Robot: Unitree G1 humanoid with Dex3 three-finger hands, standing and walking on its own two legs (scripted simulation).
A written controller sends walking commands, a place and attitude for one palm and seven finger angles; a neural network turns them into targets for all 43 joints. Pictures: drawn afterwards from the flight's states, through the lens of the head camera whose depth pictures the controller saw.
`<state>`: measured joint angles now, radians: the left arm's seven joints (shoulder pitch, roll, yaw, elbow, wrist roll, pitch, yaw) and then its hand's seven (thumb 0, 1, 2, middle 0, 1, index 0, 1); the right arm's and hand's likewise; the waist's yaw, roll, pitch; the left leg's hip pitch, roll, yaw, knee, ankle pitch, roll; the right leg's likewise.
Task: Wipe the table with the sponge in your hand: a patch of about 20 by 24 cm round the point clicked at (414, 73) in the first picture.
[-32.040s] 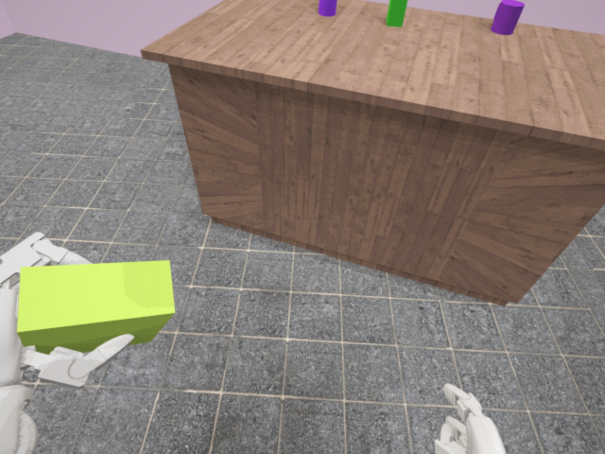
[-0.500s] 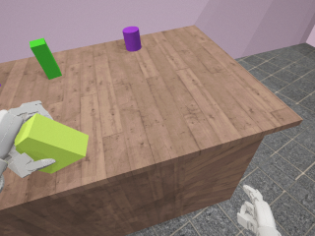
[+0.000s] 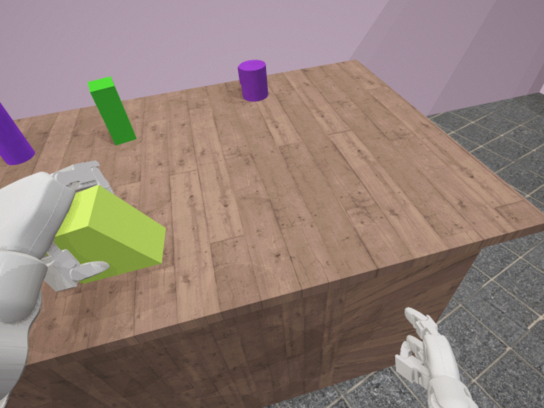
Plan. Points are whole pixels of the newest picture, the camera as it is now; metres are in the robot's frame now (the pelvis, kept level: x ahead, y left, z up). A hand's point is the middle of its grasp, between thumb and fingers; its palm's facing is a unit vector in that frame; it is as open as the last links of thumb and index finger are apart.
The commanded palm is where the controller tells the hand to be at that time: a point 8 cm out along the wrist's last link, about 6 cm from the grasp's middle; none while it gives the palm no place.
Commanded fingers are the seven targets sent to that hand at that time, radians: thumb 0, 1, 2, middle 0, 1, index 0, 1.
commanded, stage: turn the palm down, sponge in hand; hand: left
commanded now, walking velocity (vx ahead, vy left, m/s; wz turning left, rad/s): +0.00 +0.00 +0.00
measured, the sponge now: (102, 245) +0.24 +0.26 +0.16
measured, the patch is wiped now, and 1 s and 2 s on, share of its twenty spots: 0.00 0.00 0.00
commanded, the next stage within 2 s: move the sponge above the wiping area in 0.96 s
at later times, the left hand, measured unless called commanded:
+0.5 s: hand (44, 195) +0.24 +0.28 +0.25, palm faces +0.34 -0.05 -0.94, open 9.6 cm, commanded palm +0.18 +0.28 +0.29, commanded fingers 0.00 0.10 1.30 -1.20 -1.60 -1.20 -1.60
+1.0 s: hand (56, 202) +0.23 +0.27 +0.25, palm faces +0.33 -0.02 -0.94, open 9.6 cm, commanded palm +0.18 +0.25 +0.29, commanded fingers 0.00 0.10 1.30 -1.20 -1.60 -1.20 -1.60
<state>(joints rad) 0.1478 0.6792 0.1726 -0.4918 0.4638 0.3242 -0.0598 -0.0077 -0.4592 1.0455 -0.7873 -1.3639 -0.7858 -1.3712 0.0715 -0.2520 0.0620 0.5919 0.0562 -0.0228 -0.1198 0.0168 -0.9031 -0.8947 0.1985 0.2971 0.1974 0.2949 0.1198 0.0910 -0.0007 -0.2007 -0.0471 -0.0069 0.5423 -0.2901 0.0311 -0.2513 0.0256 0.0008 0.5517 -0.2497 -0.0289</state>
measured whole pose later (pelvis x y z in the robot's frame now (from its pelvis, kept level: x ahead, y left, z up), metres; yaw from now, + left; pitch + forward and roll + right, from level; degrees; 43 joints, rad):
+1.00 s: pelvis -0.02 -0.03 +0.01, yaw -1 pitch -5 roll +1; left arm -0.07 0.67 0.10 -0.33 0.74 0.51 -0.13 -0.01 -0.46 1.05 -0.79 -1.37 -0.79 -1.37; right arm -0.04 -0.27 0.07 0.66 0.07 0.03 -0.07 0.02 -0.90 -0.89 0.20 0.30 0.21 0.30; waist 0.14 0.14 -0.01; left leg -0.15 -0.02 -0.01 0.45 -0.22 -0.01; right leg -0.22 0.05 0.00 0.48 -0.19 -0.07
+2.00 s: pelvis -0.01 +0.00 +0.01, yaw -1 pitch -3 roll +1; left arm -0.08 0.53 -0.12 -0.30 0.84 0.53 -0.15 -0.01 -0.46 1.05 -0.78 -1.37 -0.78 -1.38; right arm -0.02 -0.26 0.07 0.65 0.06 0.03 -0.05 0.02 -0.90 -0.89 0.20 0.30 0.21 0.30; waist 0.13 0.12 0.00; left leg -0.13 -0.05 0.01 0.39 -0.21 0.03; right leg -0.21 0.03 0.02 0.45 -0.18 -0.04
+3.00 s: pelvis +0.01 -0.01 +0.01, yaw -1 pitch -3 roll +1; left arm -0.08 0.54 -0.11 -0.16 0.88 0.40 -0.10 -0.01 -0.46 1.05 -0.79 -1.37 -0.79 -1.37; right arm 0.01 -0.26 0.05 0.68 0.05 0.01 -0.06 0.02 -0.90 -0.89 0.20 0.30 0.20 0.29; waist 0.14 0.11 -0.01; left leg -0.12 -0.04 0.00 0.39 -0.22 0.02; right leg -0.19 0.04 0.02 0.43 -0.20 -0.05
